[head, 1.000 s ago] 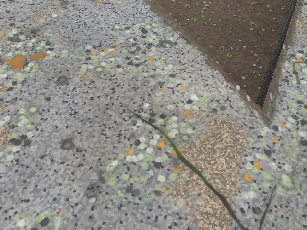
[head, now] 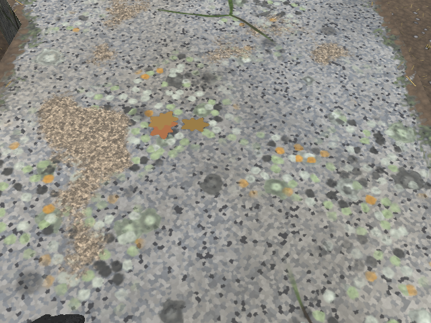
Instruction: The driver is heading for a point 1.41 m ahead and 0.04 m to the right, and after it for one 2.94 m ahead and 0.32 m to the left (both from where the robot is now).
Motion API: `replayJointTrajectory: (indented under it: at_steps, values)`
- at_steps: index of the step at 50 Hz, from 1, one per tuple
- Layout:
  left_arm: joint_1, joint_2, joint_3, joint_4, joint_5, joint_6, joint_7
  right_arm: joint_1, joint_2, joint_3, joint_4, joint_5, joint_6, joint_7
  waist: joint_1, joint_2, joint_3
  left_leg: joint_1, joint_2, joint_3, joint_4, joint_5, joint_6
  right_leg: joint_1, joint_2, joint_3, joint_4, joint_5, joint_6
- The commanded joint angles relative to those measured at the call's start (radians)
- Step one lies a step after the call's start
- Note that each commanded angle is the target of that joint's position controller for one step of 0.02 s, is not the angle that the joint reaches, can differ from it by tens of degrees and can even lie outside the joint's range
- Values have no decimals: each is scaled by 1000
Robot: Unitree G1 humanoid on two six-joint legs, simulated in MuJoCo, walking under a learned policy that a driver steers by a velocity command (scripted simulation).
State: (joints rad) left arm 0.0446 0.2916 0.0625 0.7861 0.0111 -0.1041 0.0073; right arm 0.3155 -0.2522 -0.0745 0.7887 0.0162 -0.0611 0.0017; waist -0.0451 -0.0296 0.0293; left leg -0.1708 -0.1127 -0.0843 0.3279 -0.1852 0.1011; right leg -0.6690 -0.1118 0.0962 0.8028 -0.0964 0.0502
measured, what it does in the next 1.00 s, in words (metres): walks ahead: right foot, then left foot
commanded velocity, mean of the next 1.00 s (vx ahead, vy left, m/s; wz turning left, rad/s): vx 0.39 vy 0.00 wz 0.15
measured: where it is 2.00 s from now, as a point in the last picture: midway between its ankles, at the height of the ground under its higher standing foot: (205, 273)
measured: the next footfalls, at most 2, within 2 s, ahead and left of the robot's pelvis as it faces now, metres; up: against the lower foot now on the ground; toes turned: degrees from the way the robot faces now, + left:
right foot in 0.20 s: +0.30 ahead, -0.15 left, +0.00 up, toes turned +6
left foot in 0.70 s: +0.56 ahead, +0.12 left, +0.00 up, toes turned +8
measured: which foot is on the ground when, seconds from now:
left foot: down 0.00-0.22, up 0.24-0.68, down 0.70-1.00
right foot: up 0.00-0.18, down 0.20-0.72, up 0.74-1.00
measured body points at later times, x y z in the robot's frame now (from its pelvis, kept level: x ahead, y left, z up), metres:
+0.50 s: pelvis +0.28 -0.06 +0.00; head +0.31 -0.06 +0.45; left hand +0.27 +0.22 -0.12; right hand +0.48 -0.29 -0.10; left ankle +0.39 +0.13 -0.68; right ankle +0.26 -0.15 -0.75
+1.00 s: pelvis +0.47 +0.02 -0.01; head +0.50 +0.02 +0.44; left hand +0.55 +0.30 -0.14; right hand +0.63 -0.22 -0.13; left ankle +0.52 +0.12 -0.75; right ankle +0.53 -0.14 -0.73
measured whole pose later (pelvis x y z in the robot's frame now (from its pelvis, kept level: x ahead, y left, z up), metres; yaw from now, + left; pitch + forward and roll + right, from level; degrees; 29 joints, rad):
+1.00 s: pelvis +0.47 +0.02 -0.01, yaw +7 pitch +1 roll +1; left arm 0.18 0.27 0.03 0.86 0.01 0.01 0.03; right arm 0.16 -0.23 -0.03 0.81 -0.03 -0.04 0.02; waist -0.01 -0.03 0.03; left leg -0.33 -0.04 0.05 0.43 -0.12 0.05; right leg -0.42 -0.08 0.04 0.70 -0.29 0.05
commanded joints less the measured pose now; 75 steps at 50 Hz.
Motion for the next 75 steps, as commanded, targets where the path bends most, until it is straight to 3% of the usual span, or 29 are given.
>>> replayJointTrajectory:
  at_steps: [1,6,9,10,11,12,13,15,17,19,22,26,31,33,35,36,37,38,39,41,45,49,51,53,54,55,58,64,75]
  values:
    - [-84,36,1,-77,-7,-11,-6,4,-177,-46,-67,5,-8,-14,-11,108,-29,-87,189,-145,-91,187,123,129,80,-64,-202,183,9]
    - [-117,82,8,-101,-14,-34,-33,67,-151,-36,-35,3,-4,-19,-27,141,-29,67,273,-236,0,138,103,147,82,-41,-311,156,-41]
    - [26,126,30,-67,-8,-47,-33,43,-148,-32,-41,-5,6,-21,55,165,-74,114,252,-238,150,370,67,323,111,-85,-367,62,-106]
    - [163,164,44,-44,5,-51,-29,30,-115,-16,-57,-13,5,-17,119,128,-192,40,199,-190,350,368,37,547,25,-10,-327,90,-162]
    - [315,246,66,-21,16,-46,-26,140,-65,1,-66,-6,-5,-17,118,-76,-351,-267,71,-88,701,108,-38,925,-179,324,-323,18,-301]
    - [383,222,66,25,-11,-34,-38,202,-64,9,-55,14,-15,-16,116,-291,-390,-508,13,-78,920,-388,-70,1042,-293,680,-478,-229,-382]
    - [335,145,43,10,-32,-30,-39,115,-151,-9,-62,27,-20,-14,134,-155,-241,-616,71,-122,1004,-349,-62,947,-268,634,-514,-399,-338]
    - [212,91,21,-13,-12,-13,-36,-51,-151,-8,-104,2,-23,-12,105,-12,-53,-600,158,-43,933,-196,-55,668,-185,381,-557,-263,-285]
    - [175,62,8,-13,1,-15,-36,-39,-125,-11,-104,-9,-18,-9,57,-47,-33,-506,211,-26,826,-125,-57,546,-122,263,-597,-105,-268]
    - [194,75,10,2,-8,-19,-34,-22,-91,-4,-100,-7,-12,-8,46,-67,-43,-484,222,2,761,-101,-69,519,-102,188,-627,3,-281]
    - [228,119,21,22,-17,-17,-23,-109,-72,7,-133,-15,-14,-10,63,-39,-30,-526,235,25,597,18,-96,533,-102,111,-657,133,-290]
    - [286,133,21,48,-29,-1,-16,-233,-47,19,-160,-8,-24,2,108,-39,-12,-469,205,62,353,217,-102,547,-60,9,-658,167,-249]
    - [359,139,17,89,-30,28,-12,-356,-55,20,-206,-2,-37,29,139,-45,25,-443,156,85,204,215,-80,653,-99,9,-575,283,-226]
    - [349,154,19,93,-28,42,-5,-318,-80,10,-202,-11,-45,38,102,-70,-17,-357,128,88,156,184,-50,698,-101,6,-476,446,-192]
    - [313,151,15,79,-28,44,1,-121,-143,-18,-140,-30,-51,31,-4,-54,-143,-47,110,108,84,369,1,641,-28,-42,-253,582,-134]
    - [298,105,-4,44,-2,35,3,23,-215,-32,-115,-53,-49,18,-50,47,-289,254,292,-59,179,772,67,450,32,-76,3,293,-87]
    - [488,-6,-41,70,6,25,-10,36,-241,-28,-111,-58,-33,16,21,304,-447,573,569,-371,224,1054,262,135,162,-73,357,-554,-20]
    - [493,98,-18,106,-19,25,-14,73,-175,-18,-104,-34,-16,21,-27,214,-520,541,539,-417,184,883,262,104,137,52,449,-616,-21]
    - [384,137,-5,75,-41,30,-14,-3,-151,-8,-108,-23,-9,21,-21,169,-364,416,480,-295,144,800,218,40,95,22,460,-566,-16]
    - [286,109,-4,57,-21,57,4,-146,-91,15,-111,-23,-7,21,37,79,-192,135,395,-175,62,672,166,81,28,-15,337,-445,4]
    - [340,32,-17,77,-8,105,24,-250,-101,10,-87,-52,-10,22,117,156,-162,-164,321,-30,-31,569,149,371,32,-62,61,-324,25]
    - [276,52,-11,75,-1,122,26,-240,-111,11,-47,-38,9,7,94,152,-162,-199,313,-36,-68,143,119,472,43,-75,-124,-129,-1]
    - [245,51,-9,71,11,124,24,-240,-89,22,-29,-32,18,4,99,135,-108,-256,272,-34,-72,-168,64,536,59,-90,-243,-66,-29]
    - [213,90,-5,46,22,119,29,-183,-54,36,5,-40,21,3,80,71,-38,-282,210,-21,-25,-322,-25,542,-15,-6,-370,-15,-70]
    - [176,163,12,46,6,118,35,-118,-63,30,13,-39,21,2,14,-58,-10,-264,144,34,7,-279,-59,475,-36,6,-367,-108,-99]
    - [165,117,8,59,0,113,29,-135,-68,30,22,-40,27,-7,32,-100,-5,-151,121,80,50,-189,-81,352,-9,4,-414,-302,-102]
    - [135,51,-12,71,8,87,20,-142,-77,24,42,-34,43,-23,31,-92,3,-66,134,77,95,-65,-68,310,20,-17,-431,-249,-57]
    - [168,61,-11,116,-6,76,23,-139,-71,21,93,-25,39,-21,50,-7,-64,-35,146,76,120,115,-66,429,36,-44,-353,10,-61]
    - [160,44,-13,179,-9,91,25,-134,-79,17,182,-18,60,-36,47,31,-48,3,152,79,128,175,-75,454,59,-68,-353,74,-66]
